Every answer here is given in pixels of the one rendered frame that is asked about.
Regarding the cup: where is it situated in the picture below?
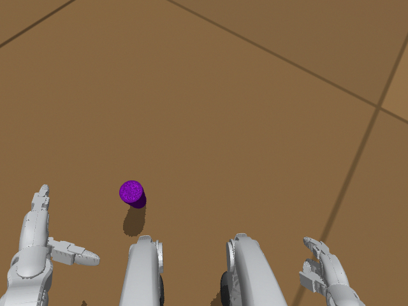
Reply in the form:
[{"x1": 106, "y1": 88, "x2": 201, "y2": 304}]
[{"x1": 119, "y1": 180, "x2": 146, "y2": 208}]

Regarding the right robot hand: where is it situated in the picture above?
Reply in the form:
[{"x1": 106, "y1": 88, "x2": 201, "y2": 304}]
[{"x1": 299, "y1": 237, "x2": 350, "y2": 297}]

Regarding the left robot arm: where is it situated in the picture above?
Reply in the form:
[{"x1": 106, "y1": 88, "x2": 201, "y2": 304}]
[{"x1": 0, "y1": 246, "x2": 53, "y2": 306}]

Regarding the right robot arm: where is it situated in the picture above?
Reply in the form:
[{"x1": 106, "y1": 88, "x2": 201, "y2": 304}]
[{"x1": 326, "y1": 284, "x2": 366, "y2": 306}]

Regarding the left robot hand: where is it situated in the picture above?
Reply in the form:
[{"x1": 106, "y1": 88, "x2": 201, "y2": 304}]
[{"x1": 18, "y1": 184, "x2": 100, "y2": 266}]

